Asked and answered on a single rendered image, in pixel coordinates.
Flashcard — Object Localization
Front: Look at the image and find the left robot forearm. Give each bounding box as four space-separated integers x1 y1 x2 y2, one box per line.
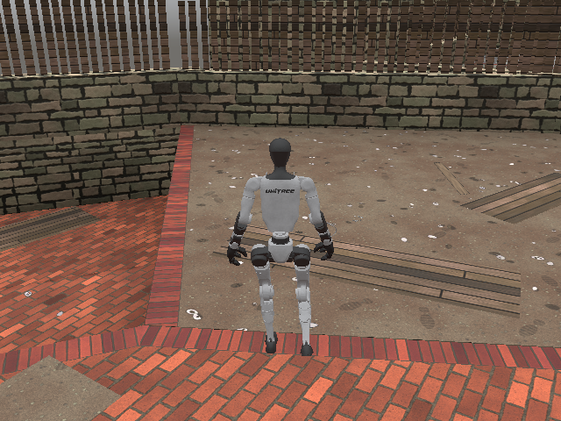
229 212 247 249

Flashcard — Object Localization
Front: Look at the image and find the left robot upper arm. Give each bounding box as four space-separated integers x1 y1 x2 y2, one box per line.
238 176 262 225

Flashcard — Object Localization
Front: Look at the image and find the robot head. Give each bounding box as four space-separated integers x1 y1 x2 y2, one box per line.
266 138 295 180

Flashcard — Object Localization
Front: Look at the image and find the robot left hand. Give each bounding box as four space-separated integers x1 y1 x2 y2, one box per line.
227 246 247 266

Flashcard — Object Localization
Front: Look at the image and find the right robot upper arm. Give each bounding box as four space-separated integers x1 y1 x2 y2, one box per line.
298 176 323 225

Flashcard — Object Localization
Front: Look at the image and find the robot right hand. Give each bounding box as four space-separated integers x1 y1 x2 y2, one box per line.
314 242 334 260

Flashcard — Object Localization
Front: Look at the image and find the right robot forearm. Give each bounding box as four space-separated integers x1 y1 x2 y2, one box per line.
314 211 332 246

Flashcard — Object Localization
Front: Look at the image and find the robot right foot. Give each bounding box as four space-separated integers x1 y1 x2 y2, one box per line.
300 342 313 356

